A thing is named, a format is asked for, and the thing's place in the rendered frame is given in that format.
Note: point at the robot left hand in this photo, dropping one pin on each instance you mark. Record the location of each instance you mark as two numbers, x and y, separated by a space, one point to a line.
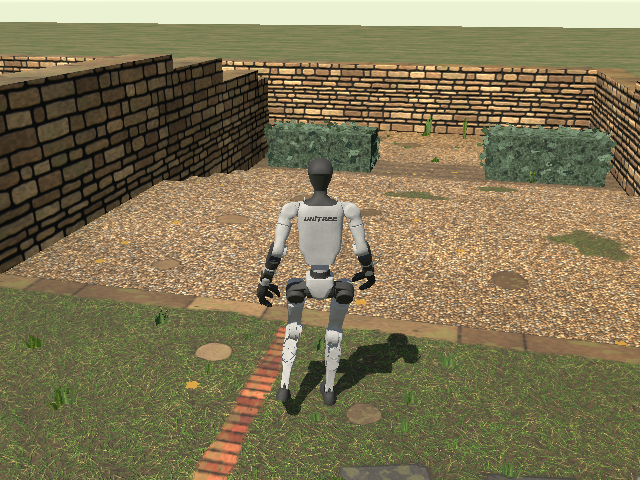
262 291

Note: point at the humanoid robot head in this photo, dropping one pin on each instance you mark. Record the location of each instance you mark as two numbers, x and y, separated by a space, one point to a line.
320 172

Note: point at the robot right upper arm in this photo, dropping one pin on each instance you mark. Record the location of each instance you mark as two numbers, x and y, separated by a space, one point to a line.
352 212

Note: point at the robot right forearm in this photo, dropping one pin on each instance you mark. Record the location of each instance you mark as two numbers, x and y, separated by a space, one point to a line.
366 262

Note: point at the robot right foot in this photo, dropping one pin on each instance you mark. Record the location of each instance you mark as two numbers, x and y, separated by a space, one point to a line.
328 397

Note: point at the robot right hand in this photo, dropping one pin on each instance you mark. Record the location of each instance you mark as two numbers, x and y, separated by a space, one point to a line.
368 284

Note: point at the robot left forearm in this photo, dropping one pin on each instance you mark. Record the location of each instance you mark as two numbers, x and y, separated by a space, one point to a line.
269 268

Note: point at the robot left upper arm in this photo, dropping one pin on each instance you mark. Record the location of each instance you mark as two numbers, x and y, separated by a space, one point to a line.
288 212

